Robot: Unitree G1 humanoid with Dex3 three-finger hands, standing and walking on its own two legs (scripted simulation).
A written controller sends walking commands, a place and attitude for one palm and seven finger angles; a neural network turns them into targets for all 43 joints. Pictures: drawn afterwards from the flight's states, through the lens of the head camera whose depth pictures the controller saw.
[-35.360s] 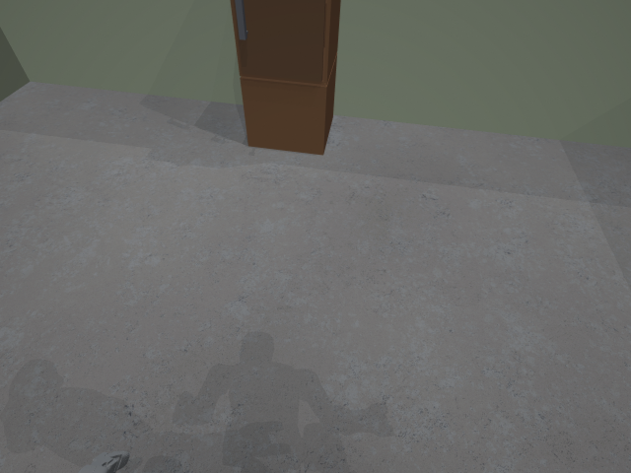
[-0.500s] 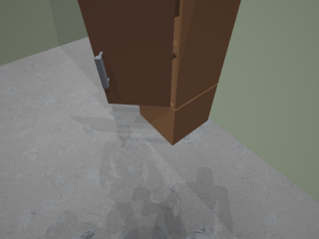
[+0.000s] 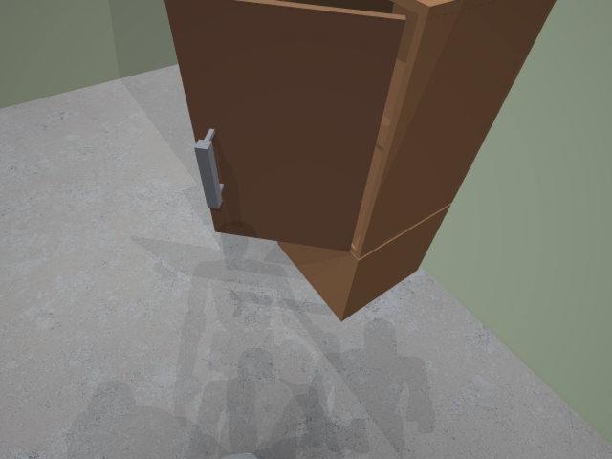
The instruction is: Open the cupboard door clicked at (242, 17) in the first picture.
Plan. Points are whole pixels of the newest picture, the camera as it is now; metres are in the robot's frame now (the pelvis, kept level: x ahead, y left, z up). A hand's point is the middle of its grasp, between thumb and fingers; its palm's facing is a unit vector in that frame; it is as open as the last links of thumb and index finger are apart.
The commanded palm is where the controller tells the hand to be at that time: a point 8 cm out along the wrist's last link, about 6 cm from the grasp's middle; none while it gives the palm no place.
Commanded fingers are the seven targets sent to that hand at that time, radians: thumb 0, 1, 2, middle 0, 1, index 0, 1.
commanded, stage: come to a stop and stand still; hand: left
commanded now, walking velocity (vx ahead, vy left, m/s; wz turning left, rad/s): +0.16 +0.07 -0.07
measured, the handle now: (212, 169) +0.66 +0.27 -0.08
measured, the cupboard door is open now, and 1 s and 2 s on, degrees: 46 46 46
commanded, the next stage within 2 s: look again from close up in 1.50 s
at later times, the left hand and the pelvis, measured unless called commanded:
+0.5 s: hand (189, 422) +0.19 +0.20 -0.16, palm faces -0.06 -0.97 -0.23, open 7.3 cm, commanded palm none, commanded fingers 0.00 0.90 0.90 -0.20 -0.30 -0.20 -0.30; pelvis +0.08 +0.01 +0.01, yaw -3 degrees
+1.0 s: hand out of the picture +0.09 +0.19 -0.17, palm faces +0.02 -0.98 -0.19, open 7.3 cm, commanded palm none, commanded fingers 0.00 0.90 0.90 -0.20 -0.30 -0.20 -0.30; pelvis +0.06 +0.00 +0.01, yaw -3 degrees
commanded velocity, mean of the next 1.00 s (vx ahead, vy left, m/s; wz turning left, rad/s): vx -0.08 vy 0.00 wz -0.01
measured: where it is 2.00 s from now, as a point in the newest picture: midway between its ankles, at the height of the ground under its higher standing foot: outside the picture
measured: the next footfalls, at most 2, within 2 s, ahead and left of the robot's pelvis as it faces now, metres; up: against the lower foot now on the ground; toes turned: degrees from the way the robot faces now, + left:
right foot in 0.52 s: +0.07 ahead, -0.12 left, +0.00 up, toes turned -6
left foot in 0.88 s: +0.10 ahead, +0.11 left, +0.00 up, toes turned +0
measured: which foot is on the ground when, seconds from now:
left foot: down 0.00-0.54, up 0.56-0.86, down 0.88-1.00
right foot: down 0.00-0.00, up 0.02-0.50, down 0.52-1.00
